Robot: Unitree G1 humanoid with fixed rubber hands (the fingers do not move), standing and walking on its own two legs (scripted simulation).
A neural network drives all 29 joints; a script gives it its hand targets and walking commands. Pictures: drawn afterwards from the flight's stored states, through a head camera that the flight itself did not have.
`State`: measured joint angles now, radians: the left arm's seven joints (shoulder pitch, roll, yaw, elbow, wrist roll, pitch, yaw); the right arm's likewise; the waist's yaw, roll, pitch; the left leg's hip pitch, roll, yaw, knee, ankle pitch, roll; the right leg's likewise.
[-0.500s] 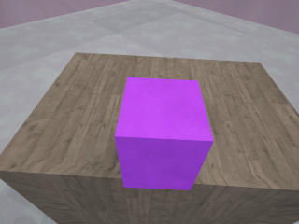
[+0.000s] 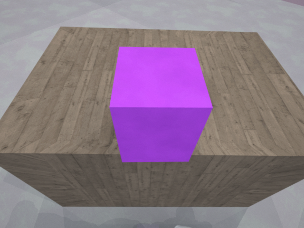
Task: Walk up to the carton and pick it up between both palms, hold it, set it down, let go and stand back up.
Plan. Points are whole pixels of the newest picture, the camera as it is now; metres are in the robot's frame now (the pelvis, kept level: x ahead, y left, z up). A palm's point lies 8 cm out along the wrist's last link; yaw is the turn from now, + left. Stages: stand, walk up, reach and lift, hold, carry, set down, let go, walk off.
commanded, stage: walk up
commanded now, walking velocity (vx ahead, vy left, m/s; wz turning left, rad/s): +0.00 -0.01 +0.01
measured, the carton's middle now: (156, 108) +0.42 -0.01 +0.08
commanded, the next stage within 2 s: stand in 0.88 s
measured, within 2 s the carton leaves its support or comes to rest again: neither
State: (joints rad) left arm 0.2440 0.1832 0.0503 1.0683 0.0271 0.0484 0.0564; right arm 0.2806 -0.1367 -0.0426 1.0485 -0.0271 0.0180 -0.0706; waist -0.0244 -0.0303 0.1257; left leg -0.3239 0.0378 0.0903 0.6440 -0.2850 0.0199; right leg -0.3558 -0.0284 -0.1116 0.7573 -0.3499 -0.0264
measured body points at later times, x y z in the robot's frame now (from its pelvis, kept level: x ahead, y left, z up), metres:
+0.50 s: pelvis -0.04 -0.04 +0.02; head -0.03 -0.03 +0.47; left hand -0.08 +0.17 -0.14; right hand -0.05 -0.24 -0.14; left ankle -0.07 +0.09 -0.72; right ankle -0.03 -0.12 -0.72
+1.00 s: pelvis -0.06 -0.03 +0.02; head -0.07 -0.02 +0.47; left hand -0.10 +0.17 -0.14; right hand -0.10 -0.22 -0.14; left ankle -0.07 +0.09 -0.72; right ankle -0.03 -0.12 -0.72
